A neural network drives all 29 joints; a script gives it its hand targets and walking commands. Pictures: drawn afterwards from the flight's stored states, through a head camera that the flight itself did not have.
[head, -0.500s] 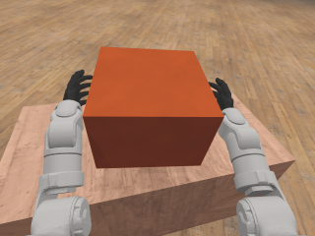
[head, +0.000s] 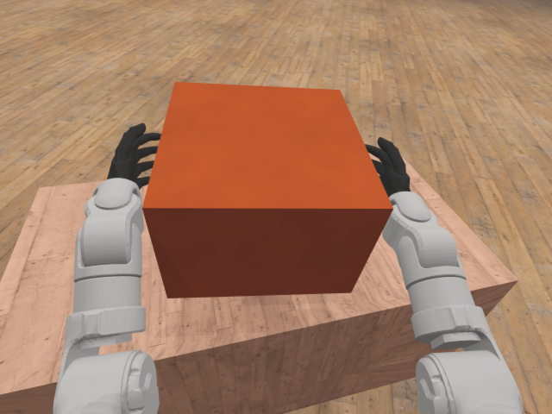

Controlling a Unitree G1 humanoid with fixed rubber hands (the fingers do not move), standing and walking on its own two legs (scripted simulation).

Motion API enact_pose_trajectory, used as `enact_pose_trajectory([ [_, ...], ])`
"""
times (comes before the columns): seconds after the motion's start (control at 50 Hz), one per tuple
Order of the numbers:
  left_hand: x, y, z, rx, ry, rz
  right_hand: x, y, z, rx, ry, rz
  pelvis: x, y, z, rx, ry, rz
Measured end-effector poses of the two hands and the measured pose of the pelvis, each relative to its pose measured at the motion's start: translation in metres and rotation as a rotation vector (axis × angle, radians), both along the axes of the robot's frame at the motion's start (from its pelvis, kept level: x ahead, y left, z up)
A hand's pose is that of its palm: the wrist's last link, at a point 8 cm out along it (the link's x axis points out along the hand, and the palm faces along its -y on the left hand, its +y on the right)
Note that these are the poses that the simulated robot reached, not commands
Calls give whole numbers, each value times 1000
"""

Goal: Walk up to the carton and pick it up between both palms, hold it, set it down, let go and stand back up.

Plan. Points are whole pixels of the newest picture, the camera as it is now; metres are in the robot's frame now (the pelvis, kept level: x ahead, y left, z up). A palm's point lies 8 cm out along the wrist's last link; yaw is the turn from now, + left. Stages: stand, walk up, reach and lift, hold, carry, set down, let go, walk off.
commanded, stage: hold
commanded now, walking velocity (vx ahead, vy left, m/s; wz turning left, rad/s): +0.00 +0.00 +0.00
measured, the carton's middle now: (261, 185) +0.42 +0.00 +0.15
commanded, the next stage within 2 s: none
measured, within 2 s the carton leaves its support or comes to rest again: neither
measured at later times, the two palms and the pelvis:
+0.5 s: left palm (125, 181) +0.36 +0.19 +0.20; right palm (392, 194) +0.35 -0.18 +0.18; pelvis +0.00 +0.00 +0.00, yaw +0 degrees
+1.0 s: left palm (125, 183) +0.36 +0.18 +0.20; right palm (392, 196) +0.35 -0.18 +0.18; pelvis +0.00 +0.00 +0.00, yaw +0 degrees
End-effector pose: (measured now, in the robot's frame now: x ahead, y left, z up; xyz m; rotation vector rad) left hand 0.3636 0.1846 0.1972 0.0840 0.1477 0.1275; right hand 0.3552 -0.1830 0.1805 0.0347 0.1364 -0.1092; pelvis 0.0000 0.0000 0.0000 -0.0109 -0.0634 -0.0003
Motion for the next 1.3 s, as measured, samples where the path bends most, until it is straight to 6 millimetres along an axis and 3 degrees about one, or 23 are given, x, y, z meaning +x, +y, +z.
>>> enact_pose_trajectory([
  [1.3,-3,1,-2,-2,5,1,-3,1,-3,-4,4,-1,-3,0,0,0,-6,2],
])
